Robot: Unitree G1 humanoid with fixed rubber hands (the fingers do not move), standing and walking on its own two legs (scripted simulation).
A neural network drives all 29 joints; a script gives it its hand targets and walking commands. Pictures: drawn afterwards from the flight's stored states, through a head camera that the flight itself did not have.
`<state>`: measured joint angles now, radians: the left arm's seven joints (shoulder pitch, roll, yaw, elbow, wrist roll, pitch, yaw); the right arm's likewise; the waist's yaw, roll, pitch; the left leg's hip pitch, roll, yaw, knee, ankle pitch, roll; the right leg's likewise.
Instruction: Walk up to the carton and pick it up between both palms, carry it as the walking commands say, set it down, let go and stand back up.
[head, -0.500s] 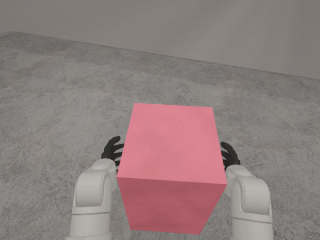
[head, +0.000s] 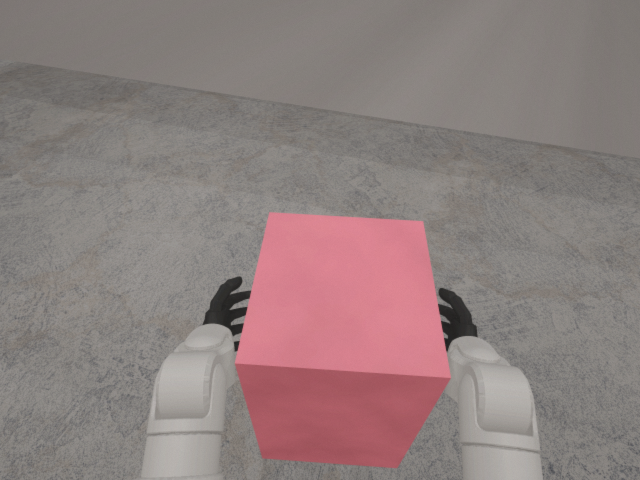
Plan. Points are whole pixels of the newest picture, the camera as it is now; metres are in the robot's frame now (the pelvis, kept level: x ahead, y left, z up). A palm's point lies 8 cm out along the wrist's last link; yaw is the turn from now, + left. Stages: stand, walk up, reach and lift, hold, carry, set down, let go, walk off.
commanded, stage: carry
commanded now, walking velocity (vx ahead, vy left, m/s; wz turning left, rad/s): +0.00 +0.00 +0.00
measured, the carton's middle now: (337, 348) +0.31 +0.00 +0.00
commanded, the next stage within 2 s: none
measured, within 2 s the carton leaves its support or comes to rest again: neither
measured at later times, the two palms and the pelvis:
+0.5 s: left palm (225, 337) +0.29 +0.13 +0.06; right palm (463, 352) +0.28 -0.15 +0.06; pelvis +0.00 -0.01 +0.00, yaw +0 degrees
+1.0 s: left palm (232, 337) +0.29 +0.13 +0.06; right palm (467, 353) +0.28 -0.16 +0.05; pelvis +0.01 -0.01 +0.00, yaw +0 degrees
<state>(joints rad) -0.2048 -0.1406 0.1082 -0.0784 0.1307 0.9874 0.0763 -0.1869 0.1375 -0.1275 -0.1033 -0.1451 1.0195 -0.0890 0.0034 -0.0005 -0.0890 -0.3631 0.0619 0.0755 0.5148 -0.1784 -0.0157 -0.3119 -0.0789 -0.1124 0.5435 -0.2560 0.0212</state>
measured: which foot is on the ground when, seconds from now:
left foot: down 0.00-1.00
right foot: down 0.00-1.00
